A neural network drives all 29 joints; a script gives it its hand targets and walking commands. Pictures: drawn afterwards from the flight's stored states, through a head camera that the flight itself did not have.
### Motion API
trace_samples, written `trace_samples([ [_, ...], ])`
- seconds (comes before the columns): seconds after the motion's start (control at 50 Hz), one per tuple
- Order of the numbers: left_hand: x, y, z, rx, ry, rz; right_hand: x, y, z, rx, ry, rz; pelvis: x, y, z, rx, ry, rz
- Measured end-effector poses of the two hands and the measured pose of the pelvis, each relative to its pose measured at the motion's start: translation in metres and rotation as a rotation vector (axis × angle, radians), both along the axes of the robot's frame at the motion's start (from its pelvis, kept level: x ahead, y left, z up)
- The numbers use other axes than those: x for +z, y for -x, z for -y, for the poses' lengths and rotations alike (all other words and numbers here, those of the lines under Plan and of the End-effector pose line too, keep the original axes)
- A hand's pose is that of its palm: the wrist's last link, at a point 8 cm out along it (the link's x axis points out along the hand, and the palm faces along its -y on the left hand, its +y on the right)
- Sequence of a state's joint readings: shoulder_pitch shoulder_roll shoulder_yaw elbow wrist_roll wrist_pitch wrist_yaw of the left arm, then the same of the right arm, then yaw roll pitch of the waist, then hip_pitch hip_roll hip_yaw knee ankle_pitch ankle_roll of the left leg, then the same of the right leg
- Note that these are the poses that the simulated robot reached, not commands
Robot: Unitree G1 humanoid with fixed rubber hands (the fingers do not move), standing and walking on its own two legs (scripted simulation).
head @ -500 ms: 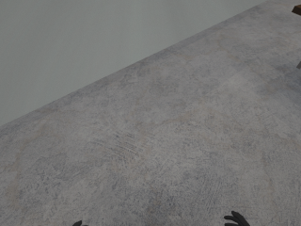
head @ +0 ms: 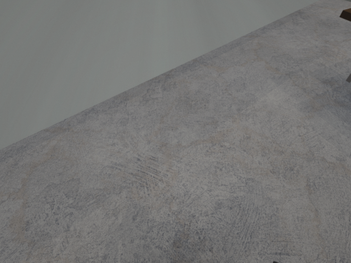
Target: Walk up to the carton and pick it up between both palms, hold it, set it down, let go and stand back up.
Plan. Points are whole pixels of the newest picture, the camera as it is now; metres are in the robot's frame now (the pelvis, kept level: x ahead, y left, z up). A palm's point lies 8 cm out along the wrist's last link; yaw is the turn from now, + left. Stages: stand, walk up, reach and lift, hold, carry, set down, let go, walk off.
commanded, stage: stand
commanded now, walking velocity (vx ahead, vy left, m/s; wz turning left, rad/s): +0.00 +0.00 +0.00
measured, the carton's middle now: out of the picture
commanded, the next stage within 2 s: walk up in 1.48 s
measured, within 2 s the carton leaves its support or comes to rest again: neither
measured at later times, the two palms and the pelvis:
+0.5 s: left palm out of the picture +0.02 +0.24 -0.13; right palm out of the picture +0.04 -0.24 -0.13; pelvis +0.00 +0.00 +0.00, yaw +0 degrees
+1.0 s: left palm out of the picture +0.02 +0.23 -0.13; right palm out of the picture +0.03 -0.24 -0.13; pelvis +0.01 +0.00 +0.01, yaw +0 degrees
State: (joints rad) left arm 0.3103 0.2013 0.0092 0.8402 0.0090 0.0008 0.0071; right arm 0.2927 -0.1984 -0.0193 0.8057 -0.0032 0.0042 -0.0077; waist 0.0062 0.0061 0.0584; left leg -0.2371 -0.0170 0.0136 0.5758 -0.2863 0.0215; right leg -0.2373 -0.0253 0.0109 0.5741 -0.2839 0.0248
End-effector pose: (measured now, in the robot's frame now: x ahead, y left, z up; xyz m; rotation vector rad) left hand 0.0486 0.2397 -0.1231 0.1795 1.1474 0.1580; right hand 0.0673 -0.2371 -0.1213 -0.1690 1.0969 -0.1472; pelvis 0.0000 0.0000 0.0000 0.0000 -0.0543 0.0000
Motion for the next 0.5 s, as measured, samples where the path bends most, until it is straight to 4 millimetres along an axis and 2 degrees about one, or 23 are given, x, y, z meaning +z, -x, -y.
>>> trace_samples([
  [0.22, -0.002, 0.016, 0.0, 0.01, -0.003, -0.046, -0.004, 0.015, 0.0, -0.015, -0.001, -0.046, 0.002, 0.002, 0.0, 0.0, 0.0, -0.006],
  [0.5, -0.003, 0.025, 0.002, 0.02, -0.004, -0.082, -0.007, 0.027, 0.001, -0.03, -0.004, -0.089, 0.003, 0.001, 0.001, -0.001, -0.001, -0.011],
])
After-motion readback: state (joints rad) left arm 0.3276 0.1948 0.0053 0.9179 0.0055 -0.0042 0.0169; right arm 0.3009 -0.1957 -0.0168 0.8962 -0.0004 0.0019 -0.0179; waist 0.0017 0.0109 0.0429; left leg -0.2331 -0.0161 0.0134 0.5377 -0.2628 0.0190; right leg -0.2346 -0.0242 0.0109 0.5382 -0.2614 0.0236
